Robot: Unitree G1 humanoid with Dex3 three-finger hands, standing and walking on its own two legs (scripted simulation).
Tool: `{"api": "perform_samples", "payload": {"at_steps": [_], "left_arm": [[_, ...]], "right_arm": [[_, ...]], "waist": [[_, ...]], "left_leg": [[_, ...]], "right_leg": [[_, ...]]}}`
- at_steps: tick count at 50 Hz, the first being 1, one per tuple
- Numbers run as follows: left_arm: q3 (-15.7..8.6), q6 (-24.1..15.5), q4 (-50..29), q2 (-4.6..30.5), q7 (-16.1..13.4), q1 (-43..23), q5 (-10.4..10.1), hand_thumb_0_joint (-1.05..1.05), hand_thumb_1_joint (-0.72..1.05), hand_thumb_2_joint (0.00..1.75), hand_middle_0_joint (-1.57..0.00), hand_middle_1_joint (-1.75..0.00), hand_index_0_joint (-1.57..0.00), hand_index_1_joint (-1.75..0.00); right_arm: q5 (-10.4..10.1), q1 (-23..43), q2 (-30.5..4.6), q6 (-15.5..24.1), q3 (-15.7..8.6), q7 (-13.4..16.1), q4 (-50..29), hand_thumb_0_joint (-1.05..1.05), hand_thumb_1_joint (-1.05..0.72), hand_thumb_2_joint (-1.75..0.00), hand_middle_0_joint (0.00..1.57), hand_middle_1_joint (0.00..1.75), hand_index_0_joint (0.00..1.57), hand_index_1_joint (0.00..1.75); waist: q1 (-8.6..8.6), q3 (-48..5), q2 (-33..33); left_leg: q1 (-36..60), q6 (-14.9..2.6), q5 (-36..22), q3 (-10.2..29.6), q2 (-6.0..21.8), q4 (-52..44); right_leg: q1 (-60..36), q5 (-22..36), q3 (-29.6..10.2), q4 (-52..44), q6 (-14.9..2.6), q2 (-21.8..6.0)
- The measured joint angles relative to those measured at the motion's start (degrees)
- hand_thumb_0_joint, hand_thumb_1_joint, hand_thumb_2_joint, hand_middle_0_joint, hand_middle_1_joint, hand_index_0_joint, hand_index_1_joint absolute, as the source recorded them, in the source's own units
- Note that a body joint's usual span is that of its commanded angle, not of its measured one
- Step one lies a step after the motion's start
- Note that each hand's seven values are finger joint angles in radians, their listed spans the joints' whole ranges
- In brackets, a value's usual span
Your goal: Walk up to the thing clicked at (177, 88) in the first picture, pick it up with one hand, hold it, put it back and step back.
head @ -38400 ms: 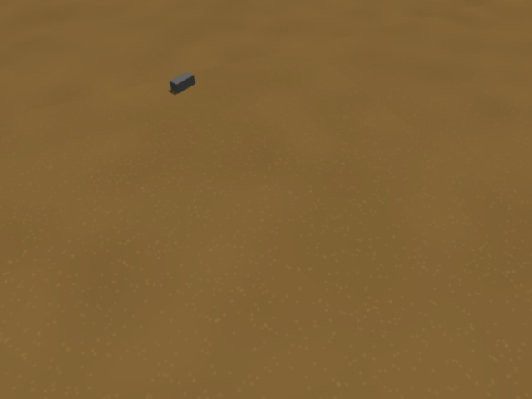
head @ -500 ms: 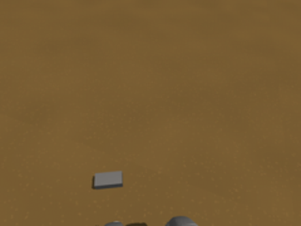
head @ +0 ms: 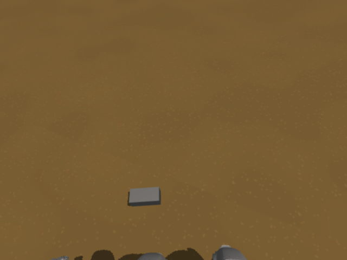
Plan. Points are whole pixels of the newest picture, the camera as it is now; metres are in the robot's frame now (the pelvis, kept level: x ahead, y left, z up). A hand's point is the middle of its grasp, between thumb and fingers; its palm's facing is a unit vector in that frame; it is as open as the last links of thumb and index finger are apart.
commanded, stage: walk up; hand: left
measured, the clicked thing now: (145, 196) +0.50 +0.25 -0.72
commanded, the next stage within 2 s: stand in 1.00 s
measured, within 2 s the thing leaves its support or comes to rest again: neither
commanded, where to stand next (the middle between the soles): +0.12 +0.00 m, yaw +1 degrees
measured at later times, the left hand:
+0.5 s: hand out of the picture +0.07 +0.26 -0.13, palm faces +0.00 -0.94 -0.35, open 7.4 cm
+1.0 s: hand out of the picture +0.13 +0.26 -0.12, palm faces -0.03 -0.94 -0.35, open 7.4 cm
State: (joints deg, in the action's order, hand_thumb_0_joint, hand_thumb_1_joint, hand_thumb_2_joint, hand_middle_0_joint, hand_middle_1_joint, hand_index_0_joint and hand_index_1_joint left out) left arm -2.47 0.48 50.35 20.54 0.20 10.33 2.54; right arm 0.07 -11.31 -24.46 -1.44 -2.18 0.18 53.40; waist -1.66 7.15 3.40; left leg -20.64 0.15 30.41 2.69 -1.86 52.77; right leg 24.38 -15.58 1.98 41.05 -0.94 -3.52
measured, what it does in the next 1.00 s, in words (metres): steps on the spot: left foot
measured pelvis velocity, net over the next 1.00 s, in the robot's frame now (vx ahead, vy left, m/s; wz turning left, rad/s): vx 0.03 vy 0.01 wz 0.00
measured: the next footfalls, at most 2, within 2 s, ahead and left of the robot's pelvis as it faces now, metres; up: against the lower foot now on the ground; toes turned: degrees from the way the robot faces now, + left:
left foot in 0.04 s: +0.01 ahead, +0.13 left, +0.00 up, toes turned +2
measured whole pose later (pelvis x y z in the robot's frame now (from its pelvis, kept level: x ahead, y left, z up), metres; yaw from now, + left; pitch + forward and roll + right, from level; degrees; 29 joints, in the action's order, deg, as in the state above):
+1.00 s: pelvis +0.03 +0.01 +0.03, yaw +0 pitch -3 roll +0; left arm 0.4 -1.5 63.3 20.1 0.2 4.2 0.6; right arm 0.9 -6.6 -20.9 -0.1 -1.2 -0.9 63.4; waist 0.4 2.9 0.3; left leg -3.6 -0.4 17.8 -0.2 -0.4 24.2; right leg 12.1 -10.7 -0.2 25.6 1.5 -2.0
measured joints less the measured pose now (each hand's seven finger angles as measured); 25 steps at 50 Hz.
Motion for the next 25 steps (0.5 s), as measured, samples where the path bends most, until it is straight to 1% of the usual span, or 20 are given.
{"api": "perform_samples", "payload": {"at_steps": [1, 2, 3, 4, 5, 6, 7, 8, 9, 10, 11, 13, 16, 19, 25], "left_arm": [[-0.05, -0.11, -0.07, 0.23, 0.09, -0.04, -0.06, 0.01, 0.9, 0.89, -0.2, -0.3, -0.2, -0.3], [-0.08, -0.14, -0.09, 0.57, 0.22, -0.07, -0.25, 0.01, 0.9, 0.89, -0.2, -0.3, -0.2, -0.3], [-0.16, -0.09, 0.13, 1.16, 0.25, -0.25, -0.56, 0.01, 0.9, 0.89, -0.2, -0.3, -0.2, -0.3], [-0.26, 0.02, 0.53, 1.73, 0.17, -0.1, -0.93, 0.01, 0.9, 0.89, -0.2, -0.3, -0.2, -0.3], [-0.26, 0.17, 1.19, 1.87, 0.04, 0.42, -1.36, 0.01, 0.9, 0.89, -0.2, -0.3, -0.2, -0.3], [-0.15, 0.3, 2.18, 1.7, -0.03, 0.99, -1.54, 0.01, 0.9, 0.89, -0.2, -0.3, -0.2, -0.3], [0.05, 0.38, 3.21, 1.58, 0.05, 1.34, -1.57, 0.01, 0.9, 0.89, -0.2, -0.3, -0.2, -0.3], [0.19, 0.26, 4.01, 1.62, 0.25, 1.56, -1.61, 0.01, 0.9, 0.89, -0.2, -0.3, -0.2, -0.3], [0.25, -0.07, 4.52, 1.77, 0.39, 1.79, -1.72, 0.01, 0.9, 0.89, -0.2, -0.3, -0.2, -0.3], [0.28, -0.58, 4.96, 1.78, 0.4, 1.9, -1.85, 0.01, 0.9, 0.89, -0.2, -0.3, -0.2, -0.3], [0.34, -1.09, 5.42, 1.62, 0.33, 1.85, -1.93, 0.01, 0.9, 0.89, -0.2, -0.3, -0.2, -0.3], [0.74, -1.78, 6.44, 0.97, 0.17, 1.39, -1.97, 0.01, 0.9, 0.89, -0.2, -0.3, -0.2, -0.3], [1.58, -1.85, 7.44, 0.41, 0.42, 1.02, -1.83, 0.01, 0.9, 0.89, -0.2, -0.3, -0.2, -0.3], [2.17, -1.67, 8.44, -0.24, 0.79, 0.76, -1.62, 0.01, 0.9, 0.89, -0.2, -0.3, -0.2, -0.3], [2.44, -2.65, 10.18, -0.38, 0.79, 0.02, -1.56, 0.01, 0.9, 0.89, -0.2, -0.3, -0.2, -0.3]], "right_arm": [[0.28, -0.71, 0.32, 0.09, 0.18, -0.23, 0.76, 0.01, -0.91, -0.9, 0.2, 0.3, 0.2, 0.3], [0.58, -1.32, 0.69, 0.32, 0.34, -0.4, 1.48, 0.01, -0.9, -0.9, 0.2, 0.3, 0.2, 0.3], [0.93, -1.45, 1.49, 0.65, 0.42, -0.43, 2.37, 0.01, -0.9, -0.9, 0.2, 0.3, 0.2, 0.3], [1.37, -1.46, 2.46, 0.93, 0.54, -0.47, 3.07, 0.01, -0.91, -0.9, 0.2, 0.3, 0.2, 0.3], [1.8, -1.82, 3.07, 1.2, 0.72, -0.57, 3.36, 0.01, -0.9, -0.9, 0.2, 0.3, 0.2, 0.3], [1.87, -2.35, 3.3, 1.42, 0.94, -0.78, 3.5, 0.01, -0.9, -0.9, 0.2, 0.3, 0.2, 0.3], [1.8, -2.78, 3.37, 1.55, 1.08, -0.97, 3.64, 0.01, -0.9, -0.9, 0.2, 0.3, 0.2, 0.3], [1.74, -2.97, 3.47, 1.54, 1.21, -1.07, 3.84, 0.01, -0.9, -0.9, 0.2, 0.3, 0.21, 0.3], [1.74, -2.89, 3.58, 1.49, 1.41, -1.1, 4.07, 0.01, -0.9, -0.9, 0.2, 0.3, 0.21, 0.3], [1.65, -2.47, 3.6, 1.47, 1.58, -1.1, 4.27, 0.01, -0.9, -0.9, 0.2, 0.3, 0.21, 0.3], [1.44, -1.85, 3.49, 1.51, 1.64, -1.09, 4.39, 0.01, -0.9, -0.9, 0.2, 0.3, 0.21, 0.3], [0.94, -0.72, 3.18, 1.62, 1.53, -1.05, 4.36, 0.01, -0.9, -0.9, 0.2, 0.3, 0.21, 0.3], [0.94, 0.38, 2.94, 1.62, 1.22, -1.1, 4.21, 0.01, -0.9, -0.9, 0.2, 0.3, 0.2, 0.3], [1.05, 1.14, 2.43, 1.47, 1.03, -1.43, 4.56, 0.01, -0.9, -0.9, 0.2, 0.3, 0.2, 0.3], [0.89, 2.0, 2.65, 1.78, 1.42, -1.53, 5.8, 0.01, -0.9, -0.9, 0.2, 0.3, 0.2, 0.3]], "waist": [[0.11, -0.59, -0.28], [0.22, -1.09, -0.8], [0.14, -0.87, -2.37], [-0.26, -0.58, -4.42], [-0.37, -1.09, -5.37], [0.22, -2.18, -5.2], [1.0, -3.13, -4.67], [1.45, -3.7, -4.42], [1.44, -4.04, -4.58], [1.19, -4.0, -4.67], [1.08, -3.65, -4.43], [1.26, -3.23, -3.52], [1.18, -4.12, -3.55], [1.06, -5.16, -2.71], [0.89, -5.59, -1.94]], "left_leg": [[2.08, -0.13, 0.65, -0.73, 0.4, -4.55], [4.44, -0.41, -0.65, -1.46, 0.6, -10.06], [6.11, -0.54, -6.24, -2.1, -0.13, -13.68], [7.54, -0.62, -8.51, -3.14, -1.16, -15.37], [8.32, -0.67, -8.95, -3.64, -1.39, -16.15], [8.4, -0.83, -8.81, -3.23, -0.93, -16.3], [8.36, -1.03, -8.6, -2.39, -0.26, -16.28], [8.53, -0.99, -8.52, -1.8, 0.32, -16.42], [8.78, -0.69, -8.51, -1.71, 0.7, -16.62], [9.05, -0.27, -8.44, -1.9, 1.13, -16.62], [9.3, 0.01, -8.24, -1.9, 1.64, -16.3], [9.53, 0.3, -8.14, -1.3, 2.46, -15.96], [9.83, -0.08, -8.72, -1.38, 1.98, -17.25], [10.06, -0.31, -9.0, -1.42, 2.04, -18.35], [11.53, 0.18, -10.26, -1.28, 2.22, -21.7]], "right_leg": [[0.04, -0.12, 0.6, 0.13, 0.08, -0.3], [0.16, -0.34, 1.04, 0.56, 0.34, -0.7], [0.09, -0.62, 0.62, 1.29, 0.75, -1.6], [-0.16, -0.82, -0.58, 1.86, 0.93, -2.47], [-0.39, -2.36, -1.59, 2.15, 0.9, -2.21], [-0.67, -5.58, -1.78, 2.39, 0.82, -1.22], [-1.29, -7.56, -1.53, 2.34, 0.57, -0.23], [-2.4, -8.01, -1.39, 1.18, 0.25, 0.5], [-3.83, -6.08, -1.43, -1.42, 0.01, 0.86], [-4.81, -0.92, -1.33, -3.83, 0.32, 1.1], [-5.58, 2.51, -1.08, -5.2, 0.68, 1.46], [-6.64, 2.65, -0.35, -6.32, 1.2, 2.15], [-6.53, 1.93, -0.45, -6.48, 1.06, 1.69], [-6.73, 1.92, -0.63, -7.48, 0.84, 1.91], [-8.22, 3.22, -0.51, -10.71, 1.46, 2.05]]}}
